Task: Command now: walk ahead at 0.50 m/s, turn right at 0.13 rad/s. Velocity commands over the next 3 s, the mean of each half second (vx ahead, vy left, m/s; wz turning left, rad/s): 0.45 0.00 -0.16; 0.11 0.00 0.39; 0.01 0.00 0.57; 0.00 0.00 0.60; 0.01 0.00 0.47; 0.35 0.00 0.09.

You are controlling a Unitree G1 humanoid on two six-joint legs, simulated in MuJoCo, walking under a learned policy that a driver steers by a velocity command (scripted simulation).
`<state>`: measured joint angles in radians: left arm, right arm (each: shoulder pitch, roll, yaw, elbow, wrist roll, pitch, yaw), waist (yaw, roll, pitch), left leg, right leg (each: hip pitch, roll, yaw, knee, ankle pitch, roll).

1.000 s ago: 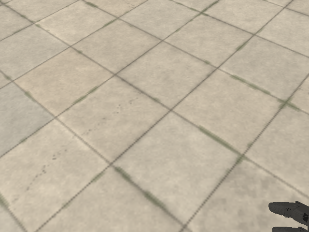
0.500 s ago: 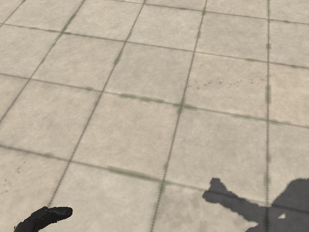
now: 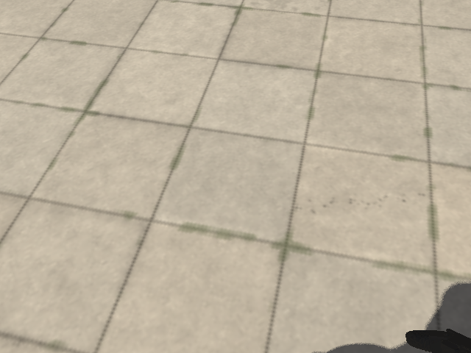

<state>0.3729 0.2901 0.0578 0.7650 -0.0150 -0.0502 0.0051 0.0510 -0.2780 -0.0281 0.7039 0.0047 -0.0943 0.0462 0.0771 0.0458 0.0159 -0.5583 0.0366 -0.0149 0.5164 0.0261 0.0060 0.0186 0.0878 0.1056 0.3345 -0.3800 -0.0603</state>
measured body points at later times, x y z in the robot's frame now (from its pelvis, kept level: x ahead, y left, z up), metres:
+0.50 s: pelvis +0.28 +0.02 +0.00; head +0.31 +0.01 +0.45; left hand +0.51 +0.22 -0.08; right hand +0.26 -0.26 -0.13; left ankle +0.17 +0.12 -0.73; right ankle +0.44 -0.13 -0.71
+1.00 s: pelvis +0.38 +0.02 -0.01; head +0.39 +0.06 +0.44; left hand +0.49 +0.32 -0.13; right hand +0.53 -0.25 -0.09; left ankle +0.38 +0.12 -0.73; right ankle +0.43 -0.12 -0.71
